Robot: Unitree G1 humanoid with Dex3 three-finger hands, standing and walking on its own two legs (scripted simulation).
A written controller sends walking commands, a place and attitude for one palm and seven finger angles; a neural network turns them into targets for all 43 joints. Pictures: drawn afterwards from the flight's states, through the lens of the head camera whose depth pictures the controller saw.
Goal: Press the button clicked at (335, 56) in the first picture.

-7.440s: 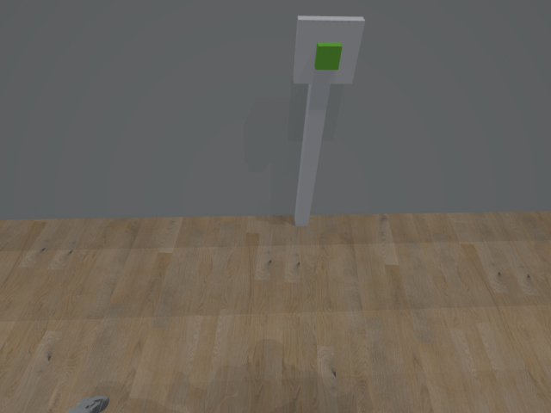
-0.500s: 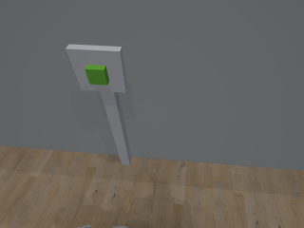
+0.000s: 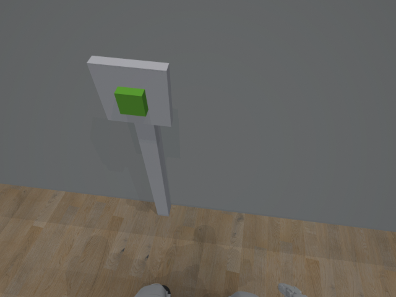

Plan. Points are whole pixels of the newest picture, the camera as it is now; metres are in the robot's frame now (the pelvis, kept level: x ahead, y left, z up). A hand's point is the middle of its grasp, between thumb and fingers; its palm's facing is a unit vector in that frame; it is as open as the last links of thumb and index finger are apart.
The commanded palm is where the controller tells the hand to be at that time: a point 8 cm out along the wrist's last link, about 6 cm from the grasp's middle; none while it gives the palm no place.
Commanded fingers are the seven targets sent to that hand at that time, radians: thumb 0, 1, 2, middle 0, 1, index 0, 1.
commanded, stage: come to a stop and stand still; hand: left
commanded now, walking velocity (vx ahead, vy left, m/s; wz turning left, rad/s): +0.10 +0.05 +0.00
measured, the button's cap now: (132, 101) +0.52 +0.22 +0.07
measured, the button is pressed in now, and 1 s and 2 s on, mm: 0 0 0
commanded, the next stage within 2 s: look again from close up in 1.94 s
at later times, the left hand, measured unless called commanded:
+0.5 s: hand out of the picture -0.04 +0.15 -0.16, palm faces +0.11 -0.97 -0.24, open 7.3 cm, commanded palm none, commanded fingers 0.00 0.90 0.90 -0.20 -0.30 -0.20 -0.30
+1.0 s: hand out of the picture -0.03 +0.22 -0.17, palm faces +0.02 -0.98 -0.22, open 7.4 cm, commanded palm none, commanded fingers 0.00 0.90 0.90 -0.20 -0.30 -0.20 -0.30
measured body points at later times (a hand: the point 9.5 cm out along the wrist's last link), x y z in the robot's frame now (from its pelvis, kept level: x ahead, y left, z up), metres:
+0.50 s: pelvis -0.03 -0.02 +0.01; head -0.01 -0.04 +0.46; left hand -0.05 +0.21 -0.14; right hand -0.02 -0.27 -0.15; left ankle -0.06 +0.11 -0.72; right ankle -0.02 -0.14 -0.73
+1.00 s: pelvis -0.04 +0.04 +0.01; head -0.03 +0.04 +0.46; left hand -0.03 +0.28 -0.15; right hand -0.02 -0.19 -0.15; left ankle -0.07 +0.11 -0.73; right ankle -0.02 -0.14 -0.73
